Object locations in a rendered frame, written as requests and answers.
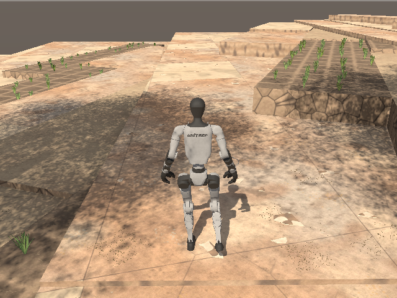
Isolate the right robot hand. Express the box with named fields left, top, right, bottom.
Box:
left=223, top=171, right=238, bottom=184

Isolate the right robot upper arm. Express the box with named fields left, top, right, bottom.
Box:
left=211, top=125, right=229, bottom=159

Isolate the humanoid robot head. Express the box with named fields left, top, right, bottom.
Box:
left=187, top=97, right=208, bottom=127

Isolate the robot right thigh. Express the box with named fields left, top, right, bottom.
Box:
left=207, top=173, right=220, bottom=212

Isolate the left robot hand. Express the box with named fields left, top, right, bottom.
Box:
left=161, top=171, right=175, bottom=184

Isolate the left robot upper arm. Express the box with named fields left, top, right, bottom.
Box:
left=168, top=125, right=185, bottom=160

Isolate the right robot forearm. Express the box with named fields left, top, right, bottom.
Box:
left=223, top=149, right=236, bottom=173

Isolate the left robot forearm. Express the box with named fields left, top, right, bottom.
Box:
left=162, top=150, right=174, bottom=173

